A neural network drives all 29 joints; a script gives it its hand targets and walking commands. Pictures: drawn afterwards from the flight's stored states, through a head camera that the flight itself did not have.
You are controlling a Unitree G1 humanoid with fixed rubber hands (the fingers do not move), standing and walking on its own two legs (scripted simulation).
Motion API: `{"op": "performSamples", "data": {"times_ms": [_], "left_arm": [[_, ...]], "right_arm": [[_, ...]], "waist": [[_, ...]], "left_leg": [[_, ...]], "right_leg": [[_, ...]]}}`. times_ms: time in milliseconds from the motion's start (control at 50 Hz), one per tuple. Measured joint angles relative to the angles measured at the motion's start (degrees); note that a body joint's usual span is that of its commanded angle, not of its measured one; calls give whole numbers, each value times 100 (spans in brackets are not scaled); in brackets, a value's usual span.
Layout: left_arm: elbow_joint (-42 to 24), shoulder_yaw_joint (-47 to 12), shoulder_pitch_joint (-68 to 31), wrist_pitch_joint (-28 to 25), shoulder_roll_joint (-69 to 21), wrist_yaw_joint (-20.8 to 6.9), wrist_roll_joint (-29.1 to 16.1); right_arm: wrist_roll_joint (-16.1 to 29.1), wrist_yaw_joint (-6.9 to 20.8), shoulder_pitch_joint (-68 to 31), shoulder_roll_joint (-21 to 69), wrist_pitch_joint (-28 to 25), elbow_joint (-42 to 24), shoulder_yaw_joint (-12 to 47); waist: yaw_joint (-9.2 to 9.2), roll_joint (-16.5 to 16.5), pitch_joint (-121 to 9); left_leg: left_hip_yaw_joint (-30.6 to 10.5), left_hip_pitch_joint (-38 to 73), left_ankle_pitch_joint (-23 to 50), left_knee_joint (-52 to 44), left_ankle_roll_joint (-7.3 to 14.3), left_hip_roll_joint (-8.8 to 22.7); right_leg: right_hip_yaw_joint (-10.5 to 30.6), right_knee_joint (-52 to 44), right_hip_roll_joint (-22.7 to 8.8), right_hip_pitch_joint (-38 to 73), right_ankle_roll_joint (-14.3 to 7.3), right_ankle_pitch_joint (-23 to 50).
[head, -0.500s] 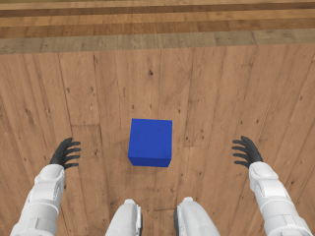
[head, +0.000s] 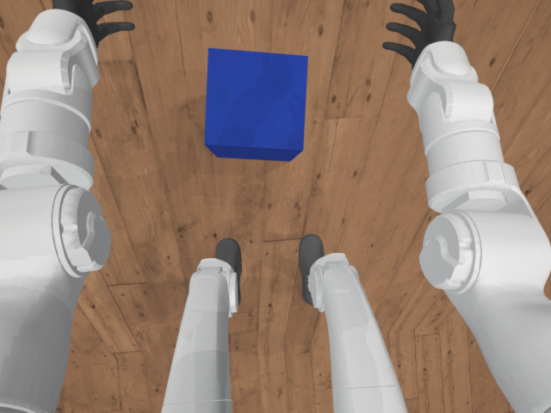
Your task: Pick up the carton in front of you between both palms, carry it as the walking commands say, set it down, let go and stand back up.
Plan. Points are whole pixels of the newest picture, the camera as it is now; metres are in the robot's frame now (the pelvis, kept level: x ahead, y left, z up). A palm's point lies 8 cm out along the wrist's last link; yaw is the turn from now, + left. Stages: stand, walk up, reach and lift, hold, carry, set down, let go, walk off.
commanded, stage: reach and lift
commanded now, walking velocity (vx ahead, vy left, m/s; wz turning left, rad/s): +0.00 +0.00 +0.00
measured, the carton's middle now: (256, 114) +0.56 +0.01 -0.53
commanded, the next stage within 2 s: none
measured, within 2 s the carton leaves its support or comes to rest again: leaves its support in 1.90 s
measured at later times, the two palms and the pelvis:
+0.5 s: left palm (143, 76) +0.56 +0.20 -0.27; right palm (365, 84) +0.55 -0.17 -0.27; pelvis +0.03 -0.01 -0.11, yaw -1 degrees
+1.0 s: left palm (176, 105) +0.56 +0.19 -0.46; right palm (337, 113) +0.54 -0.17 -0.45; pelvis -0.02 -0.01 -0.27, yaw -2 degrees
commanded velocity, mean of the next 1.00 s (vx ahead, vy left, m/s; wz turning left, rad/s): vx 0.00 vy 0.00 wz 0.00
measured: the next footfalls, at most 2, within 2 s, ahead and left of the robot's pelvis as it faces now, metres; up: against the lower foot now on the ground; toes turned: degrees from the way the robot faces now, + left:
none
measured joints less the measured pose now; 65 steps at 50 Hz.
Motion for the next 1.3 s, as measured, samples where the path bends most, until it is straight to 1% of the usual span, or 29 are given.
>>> {"op": "performSamples", "data": {"times_ms": [100, 220, 300, 360, 400, 440, 560, 640, 720, 780, 860, 960, 1000, 1060, 1160, 1220, 1300], "left_arm": [[-120, 271, -379, -168, -82, 2, 315], [-340, 646, -69, -506, -407, 47, 621], [-332, 882, 220, -718, -637, 107, 793], [-291, 954, 390, -825, -738, 175, 830], [-272, 907, 452, -878, -733, 228, 759], [-269, 776, 468, -917, -658, 286, 597], [-310, -3, 232, -922, -150, 452, -225], [-291, -504, -138, -796, 170, 529, -696], [-56, -842, -658, -632, 384, 567, -975], [283, -1001, -1094, -575, 476, 559, -1068], [741, -1102, -1559, -611, 515, 525, -1075], [1033, -1245, -1874, -745, 559, 525, -1108], [1012, -1303, -1857, -800, 602, 554, -1175], [963, -1376, -1841, -870, 571, 593, -1276], [894, -1416, -1831, -938, 504, 646, -1333], [904, -1456, -1768, -956, 476, 647, -1348], [939, -1439, -1641, -961, 418, 605, -1313]], "right_arm": [[-297, 32, -320, 152, -206, -170, -331], [-589, 152, 50, 391, -651, -337, -634], [-739, 195, 341, 519, -925, -298, -752], [-740, 188, 486, 553, -1039, -242, -735], [-673, 155, 505, 538, -1080, -202, -650], [-541, 96, 462, 493, -1099, -172, -495], [163, -162, 115, 201, -1024, -150, 193], [647, -302, -237, -49, -868, -121, 561], [942, -376, -705, -243, -695, 93, 761], [1015, -361, -1113, -328, -647, 433, 802], [964, -278, -1595, -381, -711, 942, 757], [908, -180, -1960, -430, -893, 1348, 702], [952, -171, -2035, -438, -969, 1401, 775], [1061, -188, -1982, -506, -1054, 1351, 926], [1253, -206, -1872, -554, -1111, 1205, 1162], [1210, -216, -1846, -485, -1133, 1225, 1148], [1042, -210, -1773, -352, -1151, 1311, 983]], "waist": [[-11, -18, 25], [39, 9, -345], [77, 61, -746], [115, 55, -1004], [133, 37, -1085], [141, 19, -1069], [93, -31, -600], [82, -70, -92], [80, -103, 435], [74, -127, 800], [72, -134, 1238], [79, -151, 1765], [84, -136, 1978], [75, -102, 2196], [142, -139, 2186], [158, -150, 2067], [159, -153, 1900]], "left_leg": [[-6, -317, -9, -75, 13, -9], [-32, -716, -136, -56, 13, -8], [-98, -1284, -295, 367, -26, -24], [-130, -1820, -545, 907, -58, -32], [-146, -2201, -735, 1351, -82, -39], [-169, -2579, -905, 1835, -107, -45], [-263, -3550, -1325, 3313, -188, -75], [-312, -3996, -1432, 4190, -224, -87], [-331, -4261, -1444, 4854, -234, -95], [-323, -4382, -1427, 5214, -222, -98], [-303, -4496, -1420, 5584, -193, -102], [-272, -4570, -1484, 5977, -150, -98], [-232, -4519, -1570, 6130, -115, -54], [-196, -4426, -1694, 6311, -82, -68], [-201, -4407, -1867, 6512, -91, -47], [-218, -4434, -1912, 6566, -120, -58], [-256, -4478, -1906, 6557, -162, -82]], "right_leg": [[-6, -89, -6, -306, 9, -7], [5, -83, 17, -696, 20, -117], [117, 371, 109, -1273, 90, -250], [174, 935, 168, -1819, 133, -492], [190, 1380, 195, -2194, 144, -717], [185, 1863, 217, -2565, 129, -928], [119, 3346, 269, -3517, 61, -1401], [75, 4211, 302, -3953, 54, -1510], [62, 4859, 335, -4209, 89, -1516], [74, 5208, 358, -4327, 121, -1494], [97, 5563, 379, -4424, 172, -1489], [129, 5938, 405, -4481, 236, -1558], [169, 6076, 452, -4444, 270, -1611], [201, 6270, 436, -4338, 304, -1760], [196, 6469, 459, -4337, 298, -1913], [180, 6534, 451, -4370, 275, -1961], [143, 6534, 428, -4412, 235, -1968]]}}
